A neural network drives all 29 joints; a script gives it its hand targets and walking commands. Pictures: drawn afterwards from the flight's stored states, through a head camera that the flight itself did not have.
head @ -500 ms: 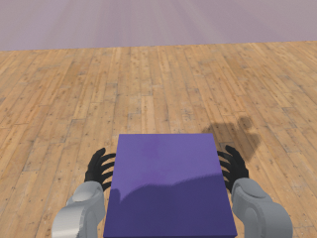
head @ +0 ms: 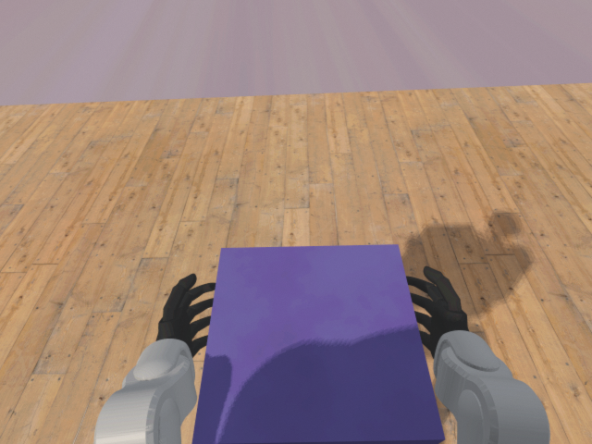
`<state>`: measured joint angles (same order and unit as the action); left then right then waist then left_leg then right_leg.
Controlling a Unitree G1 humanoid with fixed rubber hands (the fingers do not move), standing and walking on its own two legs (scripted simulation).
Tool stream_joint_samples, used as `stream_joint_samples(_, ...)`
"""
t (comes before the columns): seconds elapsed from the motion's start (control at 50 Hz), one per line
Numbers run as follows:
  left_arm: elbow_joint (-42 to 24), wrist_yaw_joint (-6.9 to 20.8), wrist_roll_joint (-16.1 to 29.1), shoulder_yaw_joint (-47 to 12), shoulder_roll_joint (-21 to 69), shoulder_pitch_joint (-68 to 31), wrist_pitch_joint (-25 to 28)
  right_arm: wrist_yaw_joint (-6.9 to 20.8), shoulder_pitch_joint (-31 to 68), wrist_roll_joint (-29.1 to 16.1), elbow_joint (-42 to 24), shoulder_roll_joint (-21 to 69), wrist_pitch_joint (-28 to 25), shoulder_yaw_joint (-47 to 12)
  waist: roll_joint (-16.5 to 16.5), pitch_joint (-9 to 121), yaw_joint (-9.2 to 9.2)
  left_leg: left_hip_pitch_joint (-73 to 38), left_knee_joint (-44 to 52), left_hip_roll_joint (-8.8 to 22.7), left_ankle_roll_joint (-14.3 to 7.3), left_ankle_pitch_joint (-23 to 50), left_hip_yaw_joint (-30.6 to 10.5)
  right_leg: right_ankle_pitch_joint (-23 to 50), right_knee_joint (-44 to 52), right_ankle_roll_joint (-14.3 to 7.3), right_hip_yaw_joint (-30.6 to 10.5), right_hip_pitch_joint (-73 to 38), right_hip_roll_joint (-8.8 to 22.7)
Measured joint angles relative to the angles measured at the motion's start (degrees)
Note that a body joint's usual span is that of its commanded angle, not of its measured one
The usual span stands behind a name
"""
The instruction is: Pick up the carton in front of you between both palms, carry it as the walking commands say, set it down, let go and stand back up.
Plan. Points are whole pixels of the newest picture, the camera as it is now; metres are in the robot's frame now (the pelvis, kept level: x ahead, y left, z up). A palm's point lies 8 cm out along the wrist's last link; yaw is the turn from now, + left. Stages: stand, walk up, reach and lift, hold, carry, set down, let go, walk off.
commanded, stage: carry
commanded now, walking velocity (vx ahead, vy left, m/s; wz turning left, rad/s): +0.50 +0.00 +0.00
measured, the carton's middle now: (311, 367) +0.23 +0.00 +0.01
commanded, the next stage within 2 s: none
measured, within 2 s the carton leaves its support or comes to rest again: neither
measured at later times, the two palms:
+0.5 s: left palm (220, 189) +0.49 +0.14 +0.09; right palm (409, 187) +0.48 -0.16 +0.09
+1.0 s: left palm (228, 194) +0.55 +0.15 +0.02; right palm (389, 187) +0.56 -0.15 +0.02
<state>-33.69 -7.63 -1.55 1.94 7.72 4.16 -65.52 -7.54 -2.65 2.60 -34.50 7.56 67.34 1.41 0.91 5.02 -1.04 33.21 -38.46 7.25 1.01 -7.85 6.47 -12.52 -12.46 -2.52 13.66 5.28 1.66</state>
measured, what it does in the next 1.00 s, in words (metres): walks ahead: left foot, then right foot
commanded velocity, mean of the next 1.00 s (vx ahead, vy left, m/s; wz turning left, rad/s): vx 0.01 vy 0.00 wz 0.00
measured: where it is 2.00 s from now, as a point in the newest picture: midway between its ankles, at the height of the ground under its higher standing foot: outside the picture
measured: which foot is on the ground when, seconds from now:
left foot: up 0.00-0.12, down 0.14-1.00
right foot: down 0.00-0.16, up 0.18-0.40, down 0.42-1.00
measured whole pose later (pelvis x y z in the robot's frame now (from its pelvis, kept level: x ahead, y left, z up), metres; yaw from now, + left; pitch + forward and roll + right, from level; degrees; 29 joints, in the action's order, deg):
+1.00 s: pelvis +0.29 +0.00 -0.02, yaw +0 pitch +4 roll +0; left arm -6.7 -2.9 -9.9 4.6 7.3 -3.7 -52.4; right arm -3.4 4.6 9.0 -6.3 7.3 52.4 4.6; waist 0.7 5.3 -0.1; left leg 12.1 -30.0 5.6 2.1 -21.0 9.7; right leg -18.8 -30.4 0.2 9.6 15.2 3.5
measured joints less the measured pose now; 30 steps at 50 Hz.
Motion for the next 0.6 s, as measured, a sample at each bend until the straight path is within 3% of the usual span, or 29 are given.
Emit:
stream_joint_samples(0.12,-3.1,0.0,0.0,-0.4,0.0,-0.2,-1.5,-0.3,-0.2,-0.6,-3.0,0.0,1.0,-0.1,-0.5,0.2,0.11,-4.3,11.1,-2.8,-1.1,5.2,5.0,-8.9,-3.9,3.2,-1.1,-7.0,1.2)
stream_joint_samples(0.14,-3.3,0.0,-0.2,-0.3,0.0,-0.3,-1.8,-0.3,0.2,-0.7,-2.8,0.0,1.3,-0.1,-0.1,0.1,0.07,-6.6,13.2,-3.0,-1.7,8.0,5.8,-11.5,-8.5,3.9,-1.6,-6.7,1.4)
stream_joint_samples(0.2,-1.0,0.0,0.0,1.7,-0.3,-2.6,-3.2,-0.8,1.9,-0.6,1.1,-0.2,0.8,-0.5,-2.5,-0.9,1.42,-7.8,9.6,-4.1,-4.7,0.9,6.8,-14.6,-34.5,4.9,-6.5,3.6,2.8)
stream_joint_samples(0.24,0.3,0.0,-0.3,1.8,-0.3,-2.7,-3.6,-0.9,2.1,-0.9,2.8,-0.1,0.8,-0.2,-2.6,-1.8,1.66,-10.0,11.3,-3.9,-4.0,-0.1,7.0,-14.7,-46.3,4.6,-8.5,11.0,1.9)
stream_joint_samples(0.26,0.7,0.0,-0.7,1.5,-0.3,-2.4,-3.7,-0.9,1.8,-1.1,3.3,-0.1,0.8,0.1,-2.4,-2.1,1.87,-11.4,12.9,-3.9,-3.5,0.1,6.9,-13.6,-46.8,4.4,-8.8,13.3,1.7)
stream_joint_samples(0.36,0.4,0.1,-1.0,0.6,-0.2,-2.0,-2.4,-0.5,0.4,-1.2,2.3,0.0,-0.8,0.4,-1.8,-3.4,2.42,-16.9,17.4,-3.6,-2.7,-0.5,5.7,-8.8,-24.6,4.2,-8.1,15.9,1.7)
stream_joint_samples(0.42,-1.1,0.1,-0.5,0.6,-0.2,-1.9,-1.3,-0.5,0.7,-1.2,0.6,-0.1,-1.4,0.1,-2.8,-3.5,2.02,-18.8,14.3,-4.0,-1.3,-4.2,5.5,4.5,-13.0,3.6,-6.5,13.5,3.2)
stream_joint_samples(0.5,0.3,0.1,-0.8,0.0,-0.2,-1.7,-1.5,-0.5,1.2,-0.9,0.9,-0.1,0.5,0.8,0.1,0.0,1.92,-20.6,12.0,-2.0,0.5,-8.0,3.8,-0.6,-14.0,2.1,-4.6,10.5,1.6)
stream_joint_samples(0.6,4.2,0.5,-1.8,0.8,-0.3,-3.2,-2.2,-0.2,3.2,0.0,5.3,-0.3,1.2,1.2,0.3,2.5,1.35,-20.9,10.0,-1.1,2.0,-9.8,3.0,-3.4,-14.6,2.0,-3.9,9.2,1.0)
